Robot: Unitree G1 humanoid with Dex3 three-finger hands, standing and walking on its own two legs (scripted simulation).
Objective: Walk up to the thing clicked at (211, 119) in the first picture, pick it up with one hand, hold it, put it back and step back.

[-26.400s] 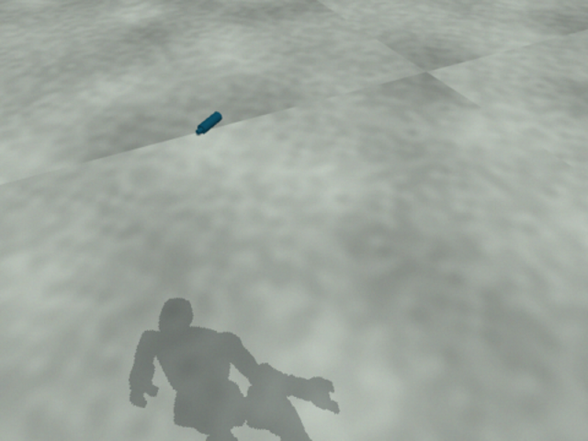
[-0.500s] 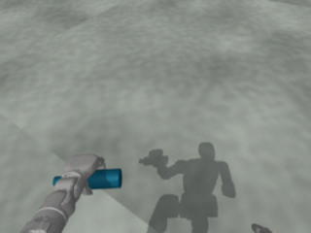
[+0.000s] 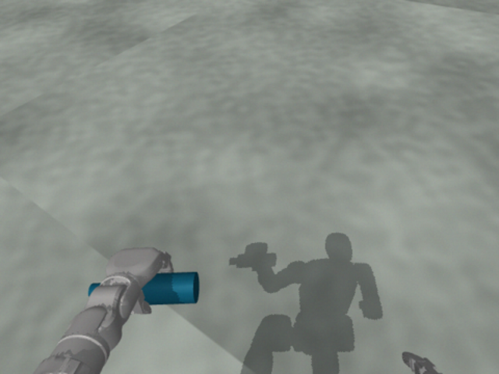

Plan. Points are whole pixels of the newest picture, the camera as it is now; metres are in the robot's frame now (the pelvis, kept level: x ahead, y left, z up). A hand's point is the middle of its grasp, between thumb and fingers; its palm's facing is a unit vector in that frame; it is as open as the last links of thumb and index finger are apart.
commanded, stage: hold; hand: left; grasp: from above
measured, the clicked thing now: (144, 289) +0.30 +0.23 -0.08
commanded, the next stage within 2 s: crouch in 0.90 s
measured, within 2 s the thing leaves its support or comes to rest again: neither
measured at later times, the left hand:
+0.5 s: hand (140, 288) +0.28 +0.22 -0.04, palm faces -0.48 -0.04 -0.88, open 8.7 cm
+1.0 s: hand (139, 286) +0.29 +0.22 -0.04, palm faces -0.47 -0.05 -0.88, open 8.8 cm
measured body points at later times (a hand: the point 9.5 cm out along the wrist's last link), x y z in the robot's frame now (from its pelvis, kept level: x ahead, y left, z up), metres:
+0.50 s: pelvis +0.00 +0.00 +0.00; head +0.01 -0.02 +0.45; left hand +0.30 +0.22 +0.01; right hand +0.14 -0.26 -0.11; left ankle +0.02 +0.12 -0.73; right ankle +0.02 -0.14 -0.73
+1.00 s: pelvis +0.00 +0.00 +0.01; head +0.02 -0.02 +0.46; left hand +0.31 +0.22 +0.01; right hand +0.13 -0.26 -0.11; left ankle +0.02 +0.12 -0.73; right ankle +0.02 -0.14 -0.73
